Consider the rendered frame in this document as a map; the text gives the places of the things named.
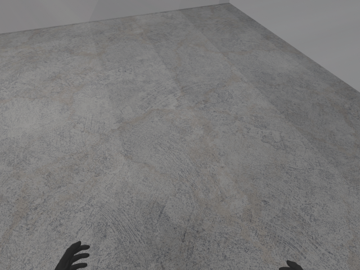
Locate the left robot hand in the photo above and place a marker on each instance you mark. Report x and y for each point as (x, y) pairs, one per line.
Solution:
(69, 258)

